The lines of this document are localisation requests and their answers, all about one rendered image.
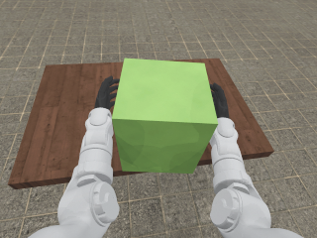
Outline robot left forearm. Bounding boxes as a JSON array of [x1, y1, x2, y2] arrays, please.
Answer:
[[57, 107, 114, 219]]

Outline left robot upper arm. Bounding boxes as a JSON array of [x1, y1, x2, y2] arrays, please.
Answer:
[[28, 180, 120, 238]]

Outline robot right forearm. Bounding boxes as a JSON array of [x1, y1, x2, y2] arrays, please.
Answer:
[[209, 117, 262, 200]]

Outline robot right hand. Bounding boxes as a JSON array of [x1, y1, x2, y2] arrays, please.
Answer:
[[209, 82, 230, 119]]

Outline robot left hand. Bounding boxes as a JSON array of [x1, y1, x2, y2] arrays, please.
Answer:
[[94, 75, 120, 110]]

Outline carton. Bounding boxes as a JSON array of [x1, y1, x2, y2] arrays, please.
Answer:
[[112, 58, 218, 174]]

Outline right robot upper arm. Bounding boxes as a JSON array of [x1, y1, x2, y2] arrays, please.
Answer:
[[210, 187, 304, 238]]

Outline table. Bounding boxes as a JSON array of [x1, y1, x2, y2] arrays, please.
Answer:
[[8, 58, 274, 189]]

